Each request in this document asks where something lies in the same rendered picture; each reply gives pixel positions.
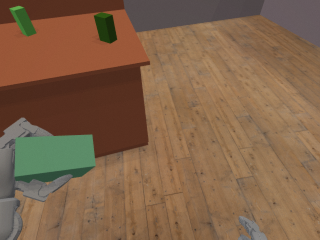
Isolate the robot left forearm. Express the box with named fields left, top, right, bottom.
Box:
left=0, top=197, right=23, bottom=240

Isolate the robot right hand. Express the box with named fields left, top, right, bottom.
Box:
left=238, top=216, right=268, bottom=240

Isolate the sponge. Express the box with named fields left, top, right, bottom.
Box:
left=14, top=134, right=96, bottom=183

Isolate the robot left hand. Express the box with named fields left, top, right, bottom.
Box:
left=0, top=117, right=73, bottom=202

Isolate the table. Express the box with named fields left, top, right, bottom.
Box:
left=0, top=0, right=150, bottom=158

